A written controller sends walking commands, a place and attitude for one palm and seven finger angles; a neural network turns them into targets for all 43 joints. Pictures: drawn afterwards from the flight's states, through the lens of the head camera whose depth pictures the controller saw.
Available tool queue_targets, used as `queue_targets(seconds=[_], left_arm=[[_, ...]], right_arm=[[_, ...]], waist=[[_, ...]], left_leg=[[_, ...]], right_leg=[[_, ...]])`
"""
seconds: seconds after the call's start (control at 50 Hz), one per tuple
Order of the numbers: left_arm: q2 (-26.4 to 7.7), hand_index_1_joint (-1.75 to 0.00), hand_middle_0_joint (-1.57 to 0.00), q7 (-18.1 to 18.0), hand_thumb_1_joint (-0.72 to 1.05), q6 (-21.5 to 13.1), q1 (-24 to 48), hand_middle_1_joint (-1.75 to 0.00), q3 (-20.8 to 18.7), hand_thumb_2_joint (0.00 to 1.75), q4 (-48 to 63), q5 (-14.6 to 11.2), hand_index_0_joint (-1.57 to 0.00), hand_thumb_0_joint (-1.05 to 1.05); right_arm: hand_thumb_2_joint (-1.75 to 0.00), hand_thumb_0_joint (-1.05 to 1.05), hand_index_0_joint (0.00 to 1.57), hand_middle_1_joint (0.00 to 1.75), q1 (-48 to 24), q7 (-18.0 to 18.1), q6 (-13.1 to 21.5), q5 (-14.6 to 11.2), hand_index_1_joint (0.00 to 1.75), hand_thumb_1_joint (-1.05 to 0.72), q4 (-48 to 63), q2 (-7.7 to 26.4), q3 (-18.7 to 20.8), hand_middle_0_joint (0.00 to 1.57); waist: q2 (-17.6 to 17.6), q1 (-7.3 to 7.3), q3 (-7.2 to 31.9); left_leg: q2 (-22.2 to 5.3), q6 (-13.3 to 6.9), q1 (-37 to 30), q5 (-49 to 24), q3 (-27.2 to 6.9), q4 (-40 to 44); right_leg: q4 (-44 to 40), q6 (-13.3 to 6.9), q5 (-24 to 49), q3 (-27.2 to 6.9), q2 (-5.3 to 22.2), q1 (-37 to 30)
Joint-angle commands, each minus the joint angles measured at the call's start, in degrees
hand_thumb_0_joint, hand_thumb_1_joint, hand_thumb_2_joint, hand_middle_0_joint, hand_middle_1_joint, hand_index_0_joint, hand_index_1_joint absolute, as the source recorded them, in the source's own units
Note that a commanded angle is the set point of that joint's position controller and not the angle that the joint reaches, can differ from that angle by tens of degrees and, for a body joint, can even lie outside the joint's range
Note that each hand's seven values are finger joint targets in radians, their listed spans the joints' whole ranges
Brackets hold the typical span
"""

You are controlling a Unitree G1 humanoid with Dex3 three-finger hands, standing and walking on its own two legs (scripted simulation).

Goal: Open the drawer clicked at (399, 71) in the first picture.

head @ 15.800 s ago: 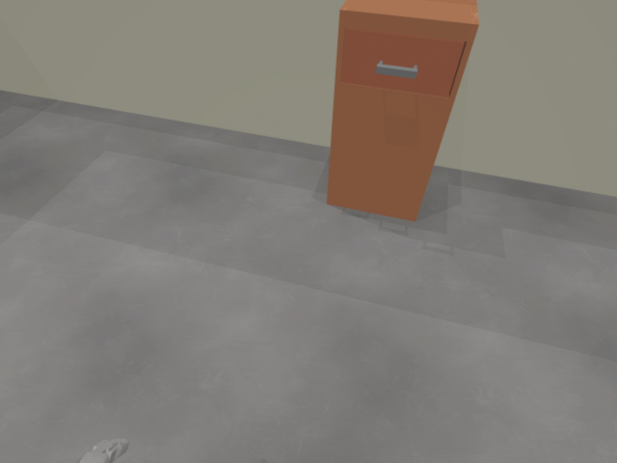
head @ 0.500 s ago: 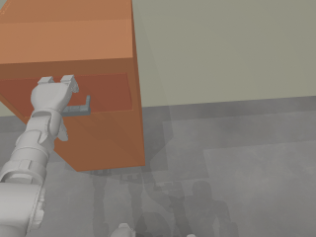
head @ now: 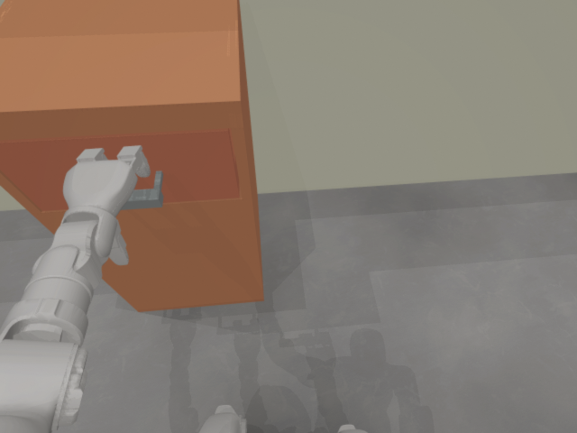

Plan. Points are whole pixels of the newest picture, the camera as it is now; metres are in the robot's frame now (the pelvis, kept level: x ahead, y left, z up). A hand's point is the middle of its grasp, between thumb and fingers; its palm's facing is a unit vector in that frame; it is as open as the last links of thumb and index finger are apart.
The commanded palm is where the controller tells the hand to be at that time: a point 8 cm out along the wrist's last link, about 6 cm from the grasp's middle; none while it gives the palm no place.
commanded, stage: lower the fingers behind the handle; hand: left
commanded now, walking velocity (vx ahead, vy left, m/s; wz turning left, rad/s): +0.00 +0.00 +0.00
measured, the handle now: (122, 189) +0.50 +0.27 -0.02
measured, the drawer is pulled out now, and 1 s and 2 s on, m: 0.00 0.00 0.00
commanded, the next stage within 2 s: close the thumb around the handle in 1.28 s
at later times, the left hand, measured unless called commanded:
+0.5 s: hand (122, 212) +0.45 +0.26 -0.01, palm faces -0.05 -0.04 -1.00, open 13.8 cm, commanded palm +0.44 +0.25 +0.04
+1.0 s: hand (128, 220) +0.46 +0.26 -0.04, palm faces -0.05 -0.03 -1.00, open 13.8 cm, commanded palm +0.45 +0.25 +0.02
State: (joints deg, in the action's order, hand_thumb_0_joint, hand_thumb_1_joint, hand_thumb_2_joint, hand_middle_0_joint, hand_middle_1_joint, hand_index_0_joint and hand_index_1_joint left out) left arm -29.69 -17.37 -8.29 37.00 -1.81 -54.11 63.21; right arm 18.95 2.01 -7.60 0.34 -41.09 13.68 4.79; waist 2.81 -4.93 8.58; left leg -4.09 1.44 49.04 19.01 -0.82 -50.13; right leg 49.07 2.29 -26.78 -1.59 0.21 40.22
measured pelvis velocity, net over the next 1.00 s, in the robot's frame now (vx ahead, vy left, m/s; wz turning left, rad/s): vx -0.02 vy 0.02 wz -0.02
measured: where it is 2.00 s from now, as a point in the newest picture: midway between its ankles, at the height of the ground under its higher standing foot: outside the picture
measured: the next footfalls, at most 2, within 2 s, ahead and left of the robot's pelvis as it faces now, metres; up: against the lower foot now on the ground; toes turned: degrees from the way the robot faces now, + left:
none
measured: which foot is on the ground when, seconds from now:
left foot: down 0.00-1.00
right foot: down 0.00-1.00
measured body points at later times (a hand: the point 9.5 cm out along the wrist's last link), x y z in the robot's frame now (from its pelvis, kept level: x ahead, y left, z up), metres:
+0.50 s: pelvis -0.01 +0.01 -0.02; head +0.09 +0.02 +0.42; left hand +0.45 +0.26 +0.04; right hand +0.00 -0.27 -0.14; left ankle +0.04 +0.14 -0.69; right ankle -0.04 -0.15 -0.69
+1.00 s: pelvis -0.02 +0.02 -0.04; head +0.10 +0.03 +0.40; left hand +0.45 +0.26 +0.01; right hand -0.01 -0.26 -0.16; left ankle +0.04 +0.14 -0.69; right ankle -0.04 -0.15 -0.69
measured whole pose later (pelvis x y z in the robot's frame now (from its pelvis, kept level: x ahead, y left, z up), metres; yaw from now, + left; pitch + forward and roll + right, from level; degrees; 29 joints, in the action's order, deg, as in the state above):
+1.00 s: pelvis -0.02 +0.02 -0.04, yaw -1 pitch +24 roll -4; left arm -30.5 -21.7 -4.2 43.5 -1.9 -59.8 64.7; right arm 17.9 1.7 -6.0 2.1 -41.9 13.0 3.7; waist 2.8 -7.1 10.1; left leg -4.4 0.3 64.7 21.8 -1.8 -62.2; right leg 59.9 3.2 -29.4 -1.6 -0.5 54.8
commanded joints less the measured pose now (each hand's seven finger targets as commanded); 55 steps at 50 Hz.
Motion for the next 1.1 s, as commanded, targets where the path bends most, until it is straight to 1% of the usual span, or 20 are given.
queue_targets(seconds=[0.0, 0.06, 0.18, 0.3, 0.38, 0.4, 0.42, 0.44, 0.46, 0.6, 0.62, 0.66, 0.7, 0.72, 0.78, 0.86, 0.9, 0.94, 1.02, 1.08], left_arm=[[-16.0, -1.20, -0.30, -5.0, -0.50, -0.5, 24.2, -1.20, -5.2, 0.30, 10.7, -0.4, -0.30, 0.00], [-15.1, -1.20, -0.30, -5.2, -0.50, 1.6, 25.6, -1.20, -3.5, 0.30, 7.7, -0.5, -0.30, 0.00], [-16.3, -1.20, -0.30, -3.1, -0.50, 2.8, 29.4, -1.20, -2.7, 0.30, 5.6, -0.9, -0.30, 0.00], [-17.8, -1.20, -0.30, -2.3, -0.50, -0.8, 27.3, -1.20, -4.7, 0.30, 7.7, -0.2, -0.30, 0.00], [-18.1, -1.20, -0.30, -4.2, -0.50, -0.6, 24.5, -1.20, -6.2, 0.30, 5.5, 0.0, -0.30, 0.00], [-18.3, -1.20, -0.30, -4.9, -0.50, -0.5, 24.2, -1.20, -6.4, 0.30, 6.3, 0.5, -0.30, 0.00], [-15.7, -1.20, -0.30, -5.4, -0.50, 0.2, 23.8, -1.20, -4.8, 0.30, 5.6, 0.2, -0.30, 0.00], [-17.0, -1.20, -0.30, -6.0, -0.50, 0.6, 24.2, -1.20, -5.8, 0.30, 5.6, 0.6, -0.30, 0.00], [-15.4, -1.20, -0.30, -6.3, -0.50, 1.2, 25.5, -1.20, -4.2, 0.30, 5.3, 0.7, -0.30, 0.00], [-17.2, -1.20, -0.30, -6.5, -0.50, 2.0, 29.7, -1.20, -4.8, 0.30, 6.9, 0.6, -0.30, 0.00], [-15.6, -1.20, -0.30, -6.4, -0.50, 2.2, 30.2, -1.20, -3.4, 0.30, 6.1, 0.5, -0.30, 0.00], [-16.5, -1.20, -0.30, -6.5, -0.50, 2.1, 30.9, -1.20, -3.8, 0.30, 6.0, 0.9, -0.30, 0.00], [-16.6, -1.20, -0.30, -6.7, -0.50, 1.6, 30.8, -1.20, -4.2, 0.30, 7.2, 1.3, -0.30, 0.00], [-15.0, -1.20, -0.30, -6.7, -0.50, 2.1, 29.2, -1.20, -3.3, 0.30, 5.8, 1.1, -0.30, 0.00], [-13.7, -1.20, -0.30, -6.5, -0.50, 3.4, 27.8, -1.20, -2.7, 0.30, 1.6, 0.7, -0.30, 0.00], [-14.3, -1.20, -0.30, -6.5, -0.50, 4.3, 28.8, -1.20, -2.5, 0.30, 1.7, 1.3, -0.30, 0.00], [-16.3, -1.20, -0.30, -6.5, -0.50, 3.6, 30.5, -1.20, -4.0, 0.30, 5.1, 1.3, -0.30, 0.00], [-15.3, -1.20, -0.30, -6.8, -0.50, 3.1, 31.2, -1.20, -3.5, 0.30, 7.5, 1.2, -0.30, 0.00], [-13.2, -1.20, -0.30, -6.7, -0.50, 4.5, 29.4, -1.20, -2.1, 0.30, 4.6, 0.6, -0.30, 0.00], [-16.1, -1.20, -0.30, -6.5, -0.50, 5.1, 30.1, -1.20, -3.9, 0.30, 3.6, 0.5, -0.30, 0.00]], right_arm=[[-0.90, 0.00, 0.20, 0.30, 5.4, 0.4, 1.5, 0.7, 0.30, -0.90, 3.0, 9.3, 3.3, 0.20], [-0.90, 0.00, 0.20, 0.30, 5.6, 0.4, 1.5, 0.5, 0.30, -0.90, 2.4, 9.5, 3.1, 0.20], [-0.90, 0.00, 0.20, 0.30, 6.5, 0.9, 1.7, 0.5, 0.30, -0.90, 2.1, 9.9, 2.6, 0.20], [-0.90, 0.00, 0.20, 0.30, 6.5, 1.2, 2.1, 1.0, 0.30, -0.90, 2.3, 9.5, 2.5, 0.20], [-0.90, 0.00, 0.20, 0.30, 6.3, 0.7, 1.9, 1.3, 0.30, -0.90, 2.1, 9.7, 2.3, 0.20], [-0.90, 0.00, 0.20, 0.30, 6.2, 0.6, 1.9, 1.3, 0.30, -0.90, 2.5, 9.7, 2.5, 0.20], [-0.90, 0.00, 0.20, 0.30, 6.2, 0.3, 1.9, 1.4, 0.30, -0.90, 2.5, 9.6, 2.6, 0.20], [-0.90, 0.00, 0.20, 0.30, 6.2, 0.2, 1.8, 1.4, 0.30, -0.90, 2.5, 9.8, 2.6, 0.20], [-0.90, 0.00, 0.20, 0.30, 6.4, 0.1, 1.9, 1.5, 0.30, -0.90, 2.4, 9.8, 2.7, 0.20], [-0.90, 0.00, 0.20, 0.30, 7.2, 0.4, 2.1, 1.6, 0.30, -0.90, 1.4, 10.1, 2.7, 0.20], [-0.90, 0.00, 0.20, 0.30, 7.3, 0.5, 2.2, 1.7, 0.30, -0.90, 1.2, 9.9, 2.7, 0.20], [-0.90, 0.00, 0.20, 0.30, 7.0, 0.7, 2.4, 1.7, 0.30, -0.90, 1.1, 10.0, 2.5, 0.20], [-0.90, 0.00, 0.20, 0.30, 6.9, 0.7, 2.5, 1.9, 0.30, -0.90, 1.3, 9.9, 2.6, 0.20], [-0.90, 0.00, 0.20, 0.30, 6.9, 0.5, 2.5, 2.0, 0.30, -0.90, 1.2, 9.7, 2.5, 0.20], [-0.90, 0.00, 0.20, 0.30, 6.7, 0.3, 2.5, 1.9, 0.30, -0.90, 1.4, 9.7, 2.1, 0.20], [-0.90, 0.00, 0.20, 0.30, 7.0, 0.4, 2.4, 1.9, 0.30, -0.90, 1.8, 9.9, 2.1, 0.20], [-0.90, 0.00, 0.20, 0.30, 7.1, 0.4, 2.4, 2.0, 0.30, -0.90, 2.1, 10.1, 2.2, 0.20], [-0.90, 0.00, 0.20, 0.30, 7.2, 0.5, 2.5, 2.1, 0.30, -0.90, 2.0, 9.8, 2.5, 0.20], [-0.90, 0.00, 0.20, 0.30, 7.2, 0.5, 2.5, 2.0, 0.30, -0.90, 1.7, 9.7, 2.3, 0.20], [-0.90, 0.00, 0.20, 0.30, 7.2, 0.7, 2.4, 1.8, 0.30, -0.90, 1.5, 10.1, 1.9, 0.20]], waist=[[2.3, -1.01, 23.0], [1.8, -1.79, 20.8], [0.5, -2.87, 21.9], [5.3, -1.43, 25.0], [4.1, -0.91, 22.7], [5.0, -0.43, 24.1], [4.7, -0.94, 23.6], [3.9, -0.97, 24.3], [4.2, -1.61, 23.9], [4.5, -2.65, 28.2], [4.5, -3.10, 26.6], [5.2, -3.12, 25.4], [7.0, -2.68, 27.9], [7.7, -2.51, 26.7], [4.8, -2.93, 23.5], [4.7, -2.98, 25.1], [6.4, -2.43, 28.5], [7.6, -2.51, 30.3], [5.7, -3.07, 26.5], [3.8, -2.88, 25.5]], left_leg=[[3.9, -3.5, -24.0, -17.2, 2.4, 1.2], [4.0, -3.5, -21.5, -14.5, 2.5, 1.2], [3.8, -3.8, -20.2, -12.8, 2.4, 0.5], [3.5, -3.5, -21.2, -16.0, 2.1, -1.6], [3.2, -3.3, -18.1, -15.3, 1.7, -2.4], [3.2, -3.1, -18.8, -15.9, 1.7, -2.6], [3.3, -3.2, -18.8, -15.6, 1.8, -2.9], [3.1, -3.1, -18.6, -15.0, 1.6, -3.0], [3.1, -3.1, -18.4, -14.4, 1.5, -3.1], [2.8, -3.2, -20.0, -14.4, 0.8, -4.5], [2.8, -3.2, -19.5, -13.4, 0.6, -4.5], [2.8, -3.2, -18.6, -11.6, 0.5, -4.7], [2.6, -3.0, -20.4, -13.4, 0.3, -5.1], [2.6, -2.8, -20.5, -13.5, 0.1, -5.1], [2.6, -3.0, -16.9, -11.1, 0.0, -5.2], [2.5, -3.0, -16.4, -11.1, 0.3, -5.9], [2.4, -2.9, -18.8, -12.8, -0.1, -6.2], [2.3, -2.8, -20.6, -14.1, -0.1, -6.5], [2.3, -2.9, -18.6, -11.8, -0.2, -6.0], [2.4, -3.1, -16.7, -10.4, 0.0, -5.6]], right_leg=[[-5.4, -3.8, 19.2, 3.8, -4.3, 2.2], [-5.6, -3.8, 17.5, 3.9, -4.3, 3.1], [-5.4, -3.6, 16.8, 3.5, -4.1, 3.5], [-2.8, -3.9, 18.0, 3.6, -4.4, 6.2], [-1.3, -4.2, 16.4, 4.3, -4.5, 8.2], [-0.7, -4.2, 16.4, 4.5, -4.6, 8.9], [-0.9, -4.2, 16.2, 4.6, -4.7, 9.3], [-0.7, -4.1, 15.4, 4.6, -4.7, 9.8], [-0.6, -4.1, 14.8, 4.7, -4.7, 10.5], [0.3, -3.9, 14.7, 4.5, -4.6, 11.7], [0.3, -4.0, 13.7, 4.7, -4.7, 12.4], [0.7, -4.1, 12.2, 4.7, -4.6, 14.1], [1.4, -4.2, 12.8, 4.9, -4.7, 14.7], [1.5, -4.4, 12.5, 5.2, -4.8, 15.5], [1.8, -4.4, 11.1, 5.4, -4.7, 16.1], [2.4, -4.2, 11.3, 5.3, -4.6, 16.3], [3.0, -4.3, 12.1, 5.2, -4.7, 16.1], [3.0, -4.3, 12.6, 5.2, -4.7, 16.0], [2.4, -4.2, 11.3, 5.5, -4.8, 16.4], [2.2, -4.1, 10.8, 5.2, -4.6, 15.3]])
